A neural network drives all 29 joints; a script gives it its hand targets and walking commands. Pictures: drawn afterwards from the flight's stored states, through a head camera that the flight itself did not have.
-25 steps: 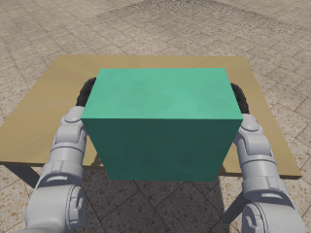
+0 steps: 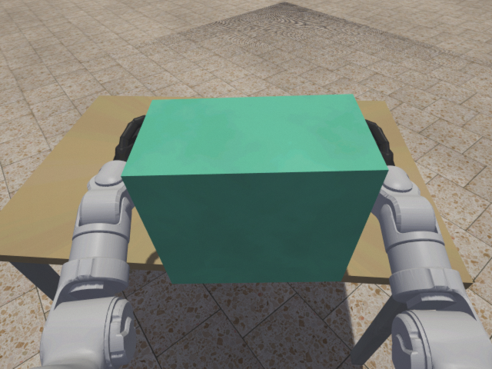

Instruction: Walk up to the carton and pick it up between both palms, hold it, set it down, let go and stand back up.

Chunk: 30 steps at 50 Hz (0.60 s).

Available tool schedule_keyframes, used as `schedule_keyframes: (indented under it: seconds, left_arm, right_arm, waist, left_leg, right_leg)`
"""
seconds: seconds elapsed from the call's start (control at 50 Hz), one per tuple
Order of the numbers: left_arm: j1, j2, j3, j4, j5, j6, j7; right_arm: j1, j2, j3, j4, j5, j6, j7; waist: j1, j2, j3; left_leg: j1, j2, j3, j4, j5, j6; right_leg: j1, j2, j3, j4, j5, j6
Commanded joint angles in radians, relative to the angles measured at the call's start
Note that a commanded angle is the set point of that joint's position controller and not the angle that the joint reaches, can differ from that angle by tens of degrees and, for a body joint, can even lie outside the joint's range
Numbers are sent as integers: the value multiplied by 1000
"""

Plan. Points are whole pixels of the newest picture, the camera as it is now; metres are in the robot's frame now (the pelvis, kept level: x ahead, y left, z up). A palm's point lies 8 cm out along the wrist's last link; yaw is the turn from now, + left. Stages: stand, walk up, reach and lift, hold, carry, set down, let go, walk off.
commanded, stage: reach and lift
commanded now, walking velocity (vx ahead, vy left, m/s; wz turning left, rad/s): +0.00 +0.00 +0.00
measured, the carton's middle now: (254, 197) +0.38 +0.00 +0.11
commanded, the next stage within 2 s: none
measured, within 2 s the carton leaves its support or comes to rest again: neither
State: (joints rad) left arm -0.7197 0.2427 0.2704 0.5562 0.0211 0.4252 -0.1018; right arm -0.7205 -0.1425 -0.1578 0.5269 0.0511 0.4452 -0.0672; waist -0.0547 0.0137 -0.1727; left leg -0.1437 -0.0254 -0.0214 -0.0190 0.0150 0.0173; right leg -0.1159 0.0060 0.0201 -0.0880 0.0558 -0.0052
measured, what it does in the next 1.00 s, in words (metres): stands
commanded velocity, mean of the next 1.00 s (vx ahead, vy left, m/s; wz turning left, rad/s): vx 0.00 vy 0.00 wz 0.00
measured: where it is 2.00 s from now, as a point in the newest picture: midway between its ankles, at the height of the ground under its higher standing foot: outside the picture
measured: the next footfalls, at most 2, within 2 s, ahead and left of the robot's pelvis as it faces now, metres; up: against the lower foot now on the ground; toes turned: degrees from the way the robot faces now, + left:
none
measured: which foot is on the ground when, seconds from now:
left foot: down 0.00-1.00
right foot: down 0.00-1.00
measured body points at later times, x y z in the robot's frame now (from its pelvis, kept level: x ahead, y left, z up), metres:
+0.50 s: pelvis -0.01 +0.00 +0.00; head -0.03 +0.00 +0.45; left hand +0.40 +0.20 +0.21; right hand +0.39 -0.20 +0.20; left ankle -0.01 +0.11 -0.76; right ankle -0.01 -0.12 -0.76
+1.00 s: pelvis -0.01 +0.00 +0.00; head -0.05 +0.00 +0.45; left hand +0.36 +0.20 +0.25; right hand +0.37 -0.20 +0.24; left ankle -0.01 +0.11 -0.76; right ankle -0.01 -0.12 -0.76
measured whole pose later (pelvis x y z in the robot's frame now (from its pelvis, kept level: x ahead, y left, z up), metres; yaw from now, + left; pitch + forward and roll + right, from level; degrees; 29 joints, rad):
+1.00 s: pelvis -0.01 +0.00 +0.00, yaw -1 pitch +0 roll +0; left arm -0.68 0.17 0.35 0.02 0.12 0.97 -0.12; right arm -0.77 -0.27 -0.06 0.30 0.30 0.78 -0.14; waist -0.05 0.01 -0.12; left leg -0.01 -0.02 -0.01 0.02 -0.02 0.02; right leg 0.00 0.01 0.04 -0.01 0.01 0.00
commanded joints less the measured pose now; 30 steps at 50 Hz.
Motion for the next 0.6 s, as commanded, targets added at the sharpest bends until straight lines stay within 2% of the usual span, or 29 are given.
schedule_keyframes:
  seconds: [0.0,0.2,0.36,0.58]
  left_arm:
    - [-580,-466,-303,-266,-102,5,-138]
    - [-549,-445,-283,-392,-85,143,-142]
    - [-548,-432,-272,-456,-72,226,-149]
    - [-539,-423,-267,-541,-69,327,-152]
  right_arm:
    - [-611,450,335,-259,137,-28,83]
    - [-624,394,364,-360,231,47,37]
    - [-635,357,362,-407,262,95,15]
    - [-639,306,348,-446,295,160,-6]
  waist:
    - [-5,33,-423]
    - [8,8,-371]
    - [6,3,-342]
    - [0,6,-317]
  left_leg:
    - [92,15,7,91,295,-37]
    - [68,10,9,79,224,-27]
    - [82,10,13,68,163,-17]
    - [120,11,16,72,168,-24]
  right_leg:
    - [346,4,38,119,318,5]
    - [381,4,44,151,283,28]
    - [358,5,41,159,215,46]
    - [337,13,36,154,176,49]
